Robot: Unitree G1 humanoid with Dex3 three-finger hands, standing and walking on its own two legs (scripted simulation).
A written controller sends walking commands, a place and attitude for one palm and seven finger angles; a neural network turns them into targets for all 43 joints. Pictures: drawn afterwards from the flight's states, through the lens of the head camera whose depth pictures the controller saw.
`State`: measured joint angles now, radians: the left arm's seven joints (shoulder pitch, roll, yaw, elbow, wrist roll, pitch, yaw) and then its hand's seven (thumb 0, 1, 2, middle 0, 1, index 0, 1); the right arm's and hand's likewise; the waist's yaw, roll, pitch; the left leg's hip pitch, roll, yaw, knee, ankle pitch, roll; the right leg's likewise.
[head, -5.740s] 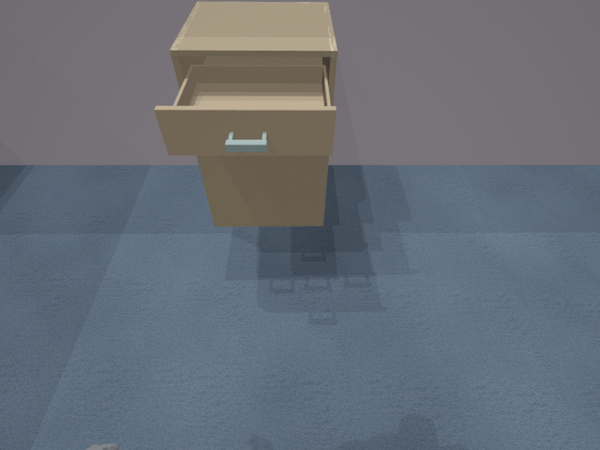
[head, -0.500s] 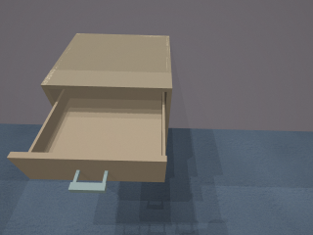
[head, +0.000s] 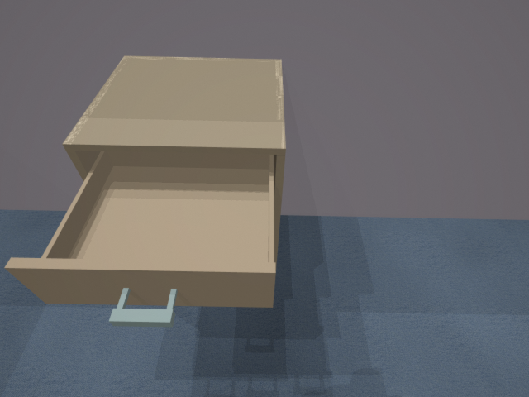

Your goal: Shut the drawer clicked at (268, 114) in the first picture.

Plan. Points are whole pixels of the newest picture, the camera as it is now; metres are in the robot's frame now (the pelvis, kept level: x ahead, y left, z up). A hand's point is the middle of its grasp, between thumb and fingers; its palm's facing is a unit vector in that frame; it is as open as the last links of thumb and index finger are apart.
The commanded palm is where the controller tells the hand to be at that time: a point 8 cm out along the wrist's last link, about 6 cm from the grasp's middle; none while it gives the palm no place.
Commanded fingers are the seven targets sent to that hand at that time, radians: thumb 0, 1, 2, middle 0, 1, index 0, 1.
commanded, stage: look again from close up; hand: left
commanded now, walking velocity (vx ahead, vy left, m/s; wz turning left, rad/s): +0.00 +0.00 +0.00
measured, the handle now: (146, 305) +0.28 +0.23 -0.07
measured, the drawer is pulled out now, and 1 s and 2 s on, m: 0.30 0.29 0.29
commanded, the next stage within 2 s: raise the hand and make a fist in 0.10 s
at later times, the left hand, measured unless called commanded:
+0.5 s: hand (145, 387) +0.14 +0.18 -0.03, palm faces +0.14 -0.99 -0.01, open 6.5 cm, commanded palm +0.08 +0.22 -0.05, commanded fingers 0.00 0.90 0.90 -0.52 -0.65 -0.52 -0.65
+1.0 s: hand out of the picture +0.11 +0.17 -0.03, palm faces +0.04 -1.00 -0.02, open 4.0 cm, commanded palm +0.06 +0.23 -0.02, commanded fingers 0.00 0.90 0.90 -1.02 -1.19 -1.02 -1.19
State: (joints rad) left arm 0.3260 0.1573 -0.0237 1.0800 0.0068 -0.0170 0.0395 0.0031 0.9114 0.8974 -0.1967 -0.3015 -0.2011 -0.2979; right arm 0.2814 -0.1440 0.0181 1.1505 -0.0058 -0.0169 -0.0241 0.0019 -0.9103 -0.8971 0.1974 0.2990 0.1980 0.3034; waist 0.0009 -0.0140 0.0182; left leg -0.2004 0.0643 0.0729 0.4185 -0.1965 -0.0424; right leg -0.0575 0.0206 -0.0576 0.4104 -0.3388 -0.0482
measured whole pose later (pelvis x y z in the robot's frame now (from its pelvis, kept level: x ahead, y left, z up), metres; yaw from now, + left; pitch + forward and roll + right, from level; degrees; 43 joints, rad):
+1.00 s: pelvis -0.08 +0.02 -0.08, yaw +1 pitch +10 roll -2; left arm 0.58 0.16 0.00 -0.17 -0.19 -0.34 -0.10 0.02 0.90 0.90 -0.82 -0.98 -0.83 -0.98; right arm 0.27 -0.17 0.03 0.54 0.02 -0.17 -0.06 0.01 -0.90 -0.90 0.20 0.30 0.20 0.30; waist -0.02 0.06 -0.13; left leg -0.89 0.07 -0.01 1.08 -0.38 -0.01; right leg -0.72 0.00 -0.11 1.09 -0.55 -0.03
